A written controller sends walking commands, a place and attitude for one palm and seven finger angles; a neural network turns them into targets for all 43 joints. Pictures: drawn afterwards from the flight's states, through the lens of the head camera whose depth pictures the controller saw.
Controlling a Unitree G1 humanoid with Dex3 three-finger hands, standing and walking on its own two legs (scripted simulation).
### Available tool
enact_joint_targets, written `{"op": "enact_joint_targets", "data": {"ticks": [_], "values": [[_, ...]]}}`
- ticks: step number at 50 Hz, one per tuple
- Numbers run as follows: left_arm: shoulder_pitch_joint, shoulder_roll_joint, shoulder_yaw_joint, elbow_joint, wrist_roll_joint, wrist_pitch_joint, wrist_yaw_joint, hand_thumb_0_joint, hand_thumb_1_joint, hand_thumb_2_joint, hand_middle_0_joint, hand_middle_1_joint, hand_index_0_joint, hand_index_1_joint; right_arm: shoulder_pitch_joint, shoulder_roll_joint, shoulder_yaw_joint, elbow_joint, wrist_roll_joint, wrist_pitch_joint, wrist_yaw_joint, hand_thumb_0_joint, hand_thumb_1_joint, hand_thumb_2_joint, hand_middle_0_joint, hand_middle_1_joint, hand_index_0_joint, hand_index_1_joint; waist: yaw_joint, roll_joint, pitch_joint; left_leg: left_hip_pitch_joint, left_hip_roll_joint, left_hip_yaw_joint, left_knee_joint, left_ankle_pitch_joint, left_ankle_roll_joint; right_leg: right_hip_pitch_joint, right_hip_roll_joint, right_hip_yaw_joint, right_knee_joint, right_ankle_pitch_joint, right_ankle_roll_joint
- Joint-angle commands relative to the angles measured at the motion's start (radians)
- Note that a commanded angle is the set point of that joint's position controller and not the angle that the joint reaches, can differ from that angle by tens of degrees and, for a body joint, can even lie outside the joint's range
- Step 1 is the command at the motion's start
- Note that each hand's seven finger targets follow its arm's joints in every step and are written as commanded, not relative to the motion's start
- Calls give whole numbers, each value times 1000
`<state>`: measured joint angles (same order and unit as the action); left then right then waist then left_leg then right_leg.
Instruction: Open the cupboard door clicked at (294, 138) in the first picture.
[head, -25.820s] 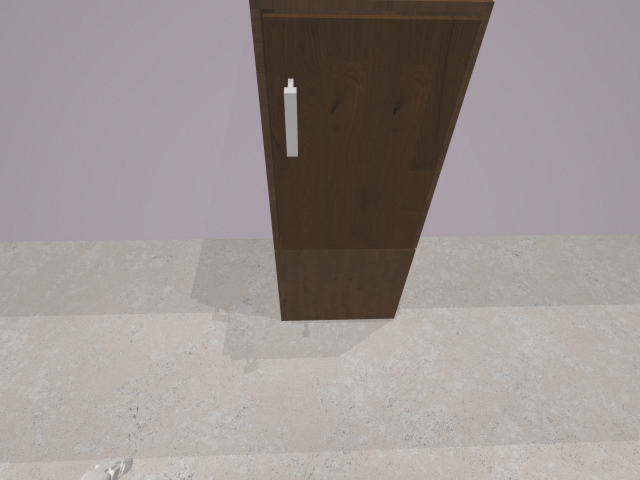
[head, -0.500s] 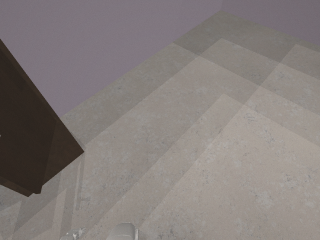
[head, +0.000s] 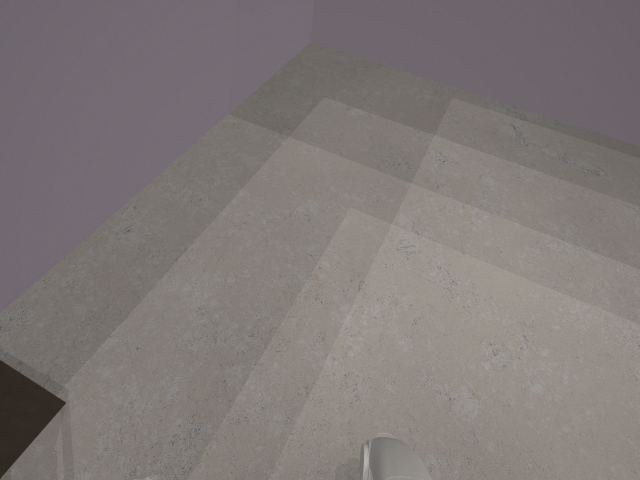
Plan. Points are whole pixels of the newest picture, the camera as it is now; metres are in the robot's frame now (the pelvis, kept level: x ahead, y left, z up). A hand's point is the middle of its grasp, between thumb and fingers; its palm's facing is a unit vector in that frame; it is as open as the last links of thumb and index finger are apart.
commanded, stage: walk to a spot facing it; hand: left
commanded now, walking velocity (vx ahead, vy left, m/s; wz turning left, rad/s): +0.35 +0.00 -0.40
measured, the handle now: out of the picture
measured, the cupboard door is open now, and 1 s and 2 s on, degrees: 50 50 50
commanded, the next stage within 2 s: turn to face it in 1.16 s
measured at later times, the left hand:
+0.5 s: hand (262, 381) +0.28 +0.10 -0.16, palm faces -0.09 -0.97 -0.24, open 7.1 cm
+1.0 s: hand (290, 285) +0.48 +0.07 -0.19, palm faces -0.09 -0.98 -0.15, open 7.4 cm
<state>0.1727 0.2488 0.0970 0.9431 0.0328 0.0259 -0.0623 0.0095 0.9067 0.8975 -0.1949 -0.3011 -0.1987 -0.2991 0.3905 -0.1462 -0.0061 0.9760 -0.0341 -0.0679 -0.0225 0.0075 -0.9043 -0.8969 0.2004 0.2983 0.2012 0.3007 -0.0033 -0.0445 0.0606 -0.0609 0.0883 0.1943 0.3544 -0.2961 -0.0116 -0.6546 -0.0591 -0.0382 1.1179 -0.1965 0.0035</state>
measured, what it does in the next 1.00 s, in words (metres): walks ahead: right foot, then left foot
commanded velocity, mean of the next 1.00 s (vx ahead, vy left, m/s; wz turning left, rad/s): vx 0.38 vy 0.00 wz -0.10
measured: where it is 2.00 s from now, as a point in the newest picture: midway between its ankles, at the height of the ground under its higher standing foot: (377, 310)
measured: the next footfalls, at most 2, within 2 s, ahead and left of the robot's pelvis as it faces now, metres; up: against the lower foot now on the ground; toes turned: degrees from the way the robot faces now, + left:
right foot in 0.22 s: +0.22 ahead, -0.13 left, +0.00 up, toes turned -12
left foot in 0.82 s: +0.54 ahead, -0.01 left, +0.00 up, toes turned -4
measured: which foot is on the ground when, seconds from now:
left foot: down 0.00-0.20, up 0.22-0.80, down 0.82-1.00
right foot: up 0.00-0.20, down 0.22-0.82, up 0.84-1.00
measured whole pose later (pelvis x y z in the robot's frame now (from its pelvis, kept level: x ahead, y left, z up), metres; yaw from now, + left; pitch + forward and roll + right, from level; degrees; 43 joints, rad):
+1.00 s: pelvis +0.46 -0.10 -0.01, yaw -10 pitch -1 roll +1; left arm 0.32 0.15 0.06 1.08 0.03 -0.03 -0.01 0.01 0.91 0.90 -0.20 -0.30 -0.20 -0.30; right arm 0.24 -0.16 -0.05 1.05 -0.02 -0.08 -0.03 0.00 -0.94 -0.90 0.20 0.30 0.20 0.30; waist 0.03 -0.03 0.07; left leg -0.23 0.00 0.13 0.48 -0.24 0.04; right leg -0.51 -0.08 -0.02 1.22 -0.30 -0.01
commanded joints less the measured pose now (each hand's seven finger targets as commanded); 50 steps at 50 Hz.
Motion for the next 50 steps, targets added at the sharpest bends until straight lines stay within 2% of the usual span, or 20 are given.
{"op": "enact_joint_targets", "data": {"ticks": [1,3,6,8,9,10,11,12,14,17,21,34,38,39,40,41,42,43,45,50], "values": [[-176,-39,-34,-110,-1,-31,-9,0,900,900,-200,-300,-200,-300,142,-153,-37,3,-2,-13,-11,0,-900,-900,200,300,200,300,-52,203,50,80,211,-52,-126,436,87,-85,-14,-55,-223,44,-7],[-221,-39,-37,-112,-5,-33,-7,0,900,900,-200,-300,-200,-300,167,-158,-37,21,-7,-8,-11,0,-900,-900,200,300,200,300,-69,201,72,66,226,-37,-126,470,94,-10,2,-83,-338,22,-26],[-171,-13,-29,-93,-8,-38,3,0,900,900,-200,-300,-200,-300,159,-183,-42,43,-7,-4,-10,0,-900,-900,200,300,200,300,-26,184,42,74,258,-2,-42,726,96,154,47,-110,-417,-39,-74],[16,17,-15,-34,-7,-50,14,0,900,900,-200,-300,-200,-300,111,-208,-45,42,0,1,-11,0,-900,-900,200,300,200,300,67,170,-51,24,237,29,183,877,69,425,90,-128,-491,-44,-108],[201,68,2,22,-2,-62,23,0,900,900,-200,-300,-200,-300,66,-205,-45,29,11,0,-2,0,-900,-900,200,300,200,300,156,116,-148,-109,186,59,398,795,33,696,75,-86,-548,-3,-137],[332,187,34,58,3,-71,39,0,900,900,-200,-300,-200,-300,91,-139,-34,10,33,-4,7,0,-900,-900,200,300,200,300,198,-116,-274,-405,53,76,740,196,-10,982,-193,278,-635,-60,-226],[348,244,42,68,-24,-67,53,0,900,900,-200,-300,-200,-300,54,-109,-35,-19,41,-4,4,0,-900,-900,200,300,200,300,173,-234,-307,-586,-47,-45,1032,-316,-24,1004,-376,645,-794,53,-293],[271,227,37,52,-33,-64,61,0,900,900,-200,-300,-200,-300,8,-131,-46,-18,32,0,6,0,-900,-900,200,300,200,300,141,-113,-179,-657,12,-165,1082,-225,-7,903,-360,568,-832,42,-287],[131,116,3,25,-32,-72,70,0,900,900,-200,-300,-200,-300,-34,-105,-54,3,24,8,6,0,-900,-900,200,300,200,300,55,-14,-73,-579,79,-188,993,-70,-20,623,-276,378,-843,144,-226],[44,43,-21,14,-20,-91,67,0,900,900,-200,-300,-200,-300,61,-51,-45,57,5,50,15,0,-900,-900,200,300,200,300,-42,-26,-20,-426,86,-161,816,11,-32,370,-171,167,-925,68,-177],[125,2,-17,52,-20,-114,65,0,900,900,-200,-300,-200,-300,-5,-44,-54,39,2,57,26,0,-900,-900,200,300,200,300,-27,-30,-3,-510,71,-152,684,118,-40,441,-133,170,-969,69,-159],[379,12,-48,183,-13,-127,91,0,900,900,-200,-300,-200,-300,-430,-70,-49,-74,19,27,52,0,-900,-900,200,300,200,300,62,-28,64,-657,-11,-101,401,91,-1,816,-187,167,-866,667,-147],[347,48,-40,189,-16,-132,93,0,900,900,-200,-300,-200,-300,-253,-91,-51,-10,14,12,31,0,-900,-900,200,300,200,300,-42,-35,-26,-300,-131,-4,233,66,59,759,-147,73,-625,1072,-115],[328,48,-39,189,-19,-133,92,0,900,900,-200,-300,-200,-300,-110,-124,-61,35,9,9,23,0,-900,-900,200,300,200,300,-106,-32,-94,-53,-114,-30,184,159,86,619,-123,48,-460,983,-88],[324,24,-39,167,-30,-135,85,0,900,900,-200,-300,-200,-300,55,-204,-82,67,-5,5,11,0,-900,-900,200,300,200,300,-169,61,-196,229,77,-279,182,235,174,366,-56,11,-209,652,-48],[356,-39,-57,141,-43,-138,72,0,900,900,-200,-300,-200,-300,168,-285,-98,89,-10,0,2,0,-900,-900,200,300,200,300,-160,255,-329,420,371,-671,96,376,322,140,86,-24,182,-194,-30],[280,-10,-50,119,-33,-136,78,0,900,900,-200,-300,-200,-300,135,-276,-94,88,10,9,1,0,-900,-900,200,300,200,300,-135,157,-283,336,418,-732,0,379,355,60,55,66,325,-309,-51],[214,-21,-41,89,-22,-133,80,0,900,900,-200,-300,-200,-300,77,-269,-91,71,12,7,3,0,-900,-900,200,300,200,300,-111,83,-107,151,396,-676,-40,278,341,-6,17,74,347,-273,-43],[177,-47,-36,91,-3,-103,60,0,900,900,-200,-300,-200,-300,-38,-132,-57,51,10,-9,-3,0,-900,-900,200,300,200,300,-34,129,49,-124,277,-486,-132,118,219,11,-41,81,280,-128,-25],[201,-102,-40,75,0,-50,36,0,900,900,-200,-300,-200,-300,-67,-120,-57,54,9,-23,2,0,-900,-900,200,300,200,300,43,163,7,-256,164,-188,-187,143,164,163,-77,14,-99,-25,-1]]}}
